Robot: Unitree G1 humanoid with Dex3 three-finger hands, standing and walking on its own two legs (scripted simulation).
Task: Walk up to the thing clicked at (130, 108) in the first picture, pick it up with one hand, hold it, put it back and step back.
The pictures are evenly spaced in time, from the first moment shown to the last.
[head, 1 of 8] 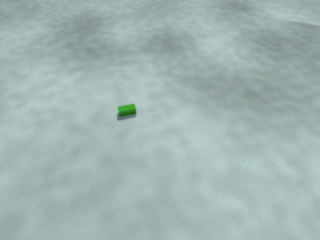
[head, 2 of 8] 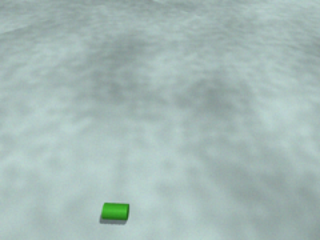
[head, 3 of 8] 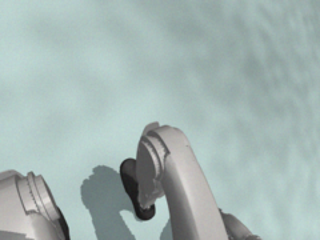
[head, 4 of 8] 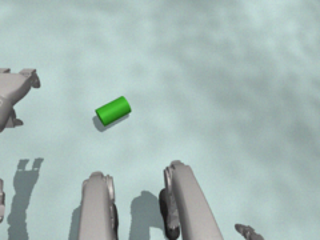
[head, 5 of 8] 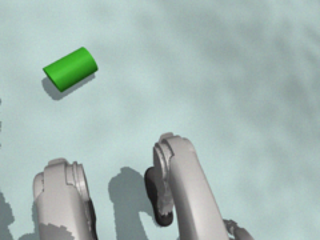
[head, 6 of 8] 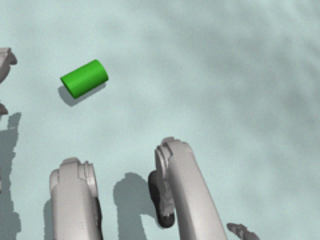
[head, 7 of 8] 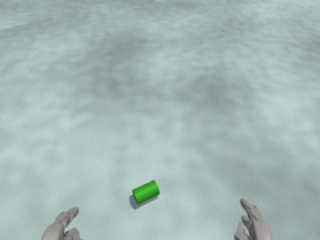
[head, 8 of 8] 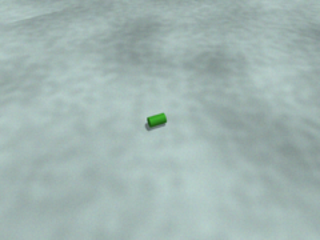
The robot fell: no
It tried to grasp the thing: yes
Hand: left
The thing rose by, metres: 0.64
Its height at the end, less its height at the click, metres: +0.00
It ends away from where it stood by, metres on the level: 0.19
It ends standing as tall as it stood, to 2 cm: yes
